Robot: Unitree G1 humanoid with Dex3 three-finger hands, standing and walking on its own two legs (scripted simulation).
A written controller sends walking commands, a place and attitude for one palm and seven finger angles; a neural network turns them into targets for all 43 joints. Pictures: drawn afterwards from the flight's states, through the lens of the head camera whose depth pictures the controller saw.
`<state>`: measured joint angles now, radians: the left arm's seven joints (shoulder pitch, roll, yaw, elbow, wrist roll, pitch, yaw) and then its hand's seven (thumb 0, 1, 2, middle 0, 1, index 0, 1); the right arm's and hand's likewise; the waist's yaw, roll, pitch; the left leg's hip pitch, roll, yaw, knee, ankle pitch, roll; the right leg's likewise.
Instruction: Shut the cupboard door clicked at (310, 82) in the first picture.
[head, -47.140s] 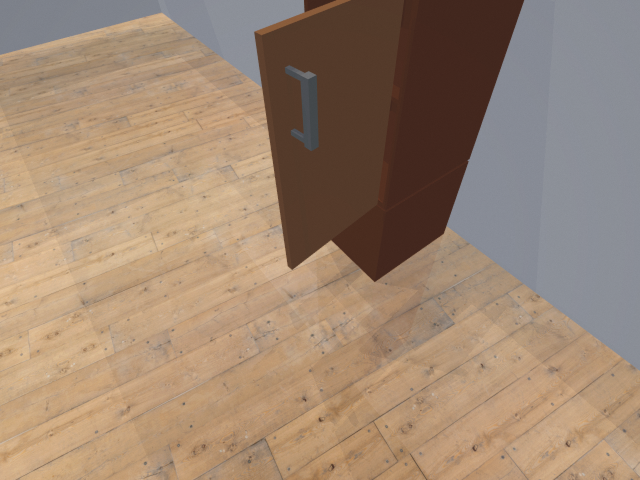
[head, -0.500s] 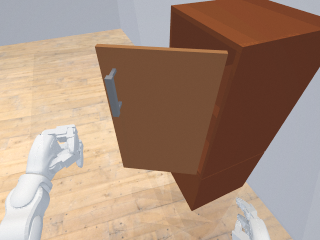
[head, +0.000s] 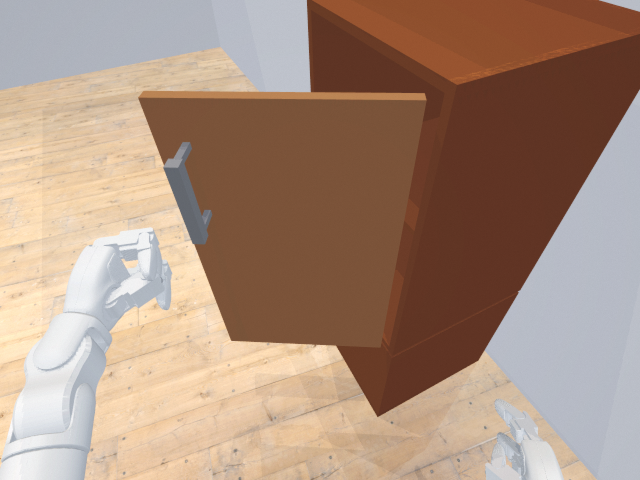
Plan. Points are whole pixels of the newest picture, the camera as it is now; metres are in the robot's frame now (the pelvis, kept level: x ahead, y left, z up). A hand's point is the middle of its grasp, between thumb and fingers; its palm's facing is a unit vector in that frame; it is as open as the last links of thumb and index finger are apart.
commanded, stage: bring the fist close to the handle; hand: left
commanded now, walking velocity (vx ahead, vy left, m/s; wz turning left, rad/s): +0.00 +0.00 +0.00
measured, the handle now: (192, 195) +0.44 +0.22 +0.13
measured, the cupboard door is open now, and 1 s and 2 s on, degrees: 60 59 36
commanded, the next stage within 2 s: push the door shut along its arc in 0.72 s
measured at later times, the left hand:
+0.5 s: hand (192, 239) +0.35 +0.19 +0.14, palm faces +0.00 -1.00 -0.02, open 3.1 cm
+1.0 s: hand (195, 231) +0.37 +0.19 +0.14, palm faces -0.03 -1.00 -0.02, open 3.0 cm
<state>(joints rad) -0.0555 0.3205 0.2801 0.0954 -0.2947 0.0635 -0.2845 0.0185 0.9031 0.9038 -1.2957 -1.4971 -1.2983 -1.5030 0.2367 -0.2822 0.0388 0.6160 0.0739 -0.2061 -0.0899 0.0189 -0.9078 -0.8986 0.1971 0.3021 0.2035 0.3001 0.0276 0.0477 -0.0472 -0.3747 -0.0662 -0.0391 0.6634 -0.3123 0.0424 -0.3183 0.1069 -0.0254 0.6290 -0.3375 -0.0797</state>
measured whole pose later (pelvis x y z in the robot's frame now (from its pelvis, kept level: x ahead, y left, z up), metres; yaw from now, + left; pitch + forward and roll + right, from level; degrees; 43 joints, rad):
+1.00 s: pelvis +0.00 +0.02 +0.01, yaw +1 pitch +1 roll -1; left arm -0.40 0.29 0.16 0.42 -0.22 0.04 -0.17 0.00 0.90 0.91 -1.30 -1.50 -1.30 -1.50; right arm 0.23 -0.25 0.07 0.63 0.06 -0.10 -0.08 0.02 -0.91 -0.90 0.20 0.30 0.21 0.30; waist -0.01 0.03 -0.04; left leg -0.35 -0.09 -0.03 0.60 -0.27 0.08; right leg -0.29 0.08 -0.02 0.57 -0.31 -0.06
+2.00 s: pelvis +0.00 +0.04 -0.01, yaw +2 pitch +13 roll -2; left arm -1.04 0.42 0.12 1.16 -0.21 -0.19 -0.40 0.02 0.90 0.90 -1.30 -1.50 -1.31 -1.50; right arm 0.38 -0.30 0.03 0.74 0.03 -0.14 -0.05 0.01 -0.91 -0.90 0.20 0.30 0.21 0.30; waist -0.12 0.03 -0.06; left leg -0.65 -0.11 -0.05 0.75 -0.32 0.09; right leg -0.57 0.06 -0.06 0.71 -0.36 -0.05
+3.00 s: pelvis +0.00 +0.01 -0.03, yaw +1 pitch +21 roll -2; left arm -1.32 0.33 0.27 1.33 -0.06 -0.17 0.10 0.01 0.83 0.96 -1.30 -1.50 -1.30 -1.50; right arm 0.39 -0.27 0.03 0.74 -0.04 -0.14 0.04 0.01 -0.91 -0.90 0.20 0.30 0.20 0.30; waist -0.20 0.05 -0.11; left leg -0.86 -0.08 -0.06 0.86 -0.36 0.05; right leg -0.78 0.10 -0.08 0.80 -0.39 -0.08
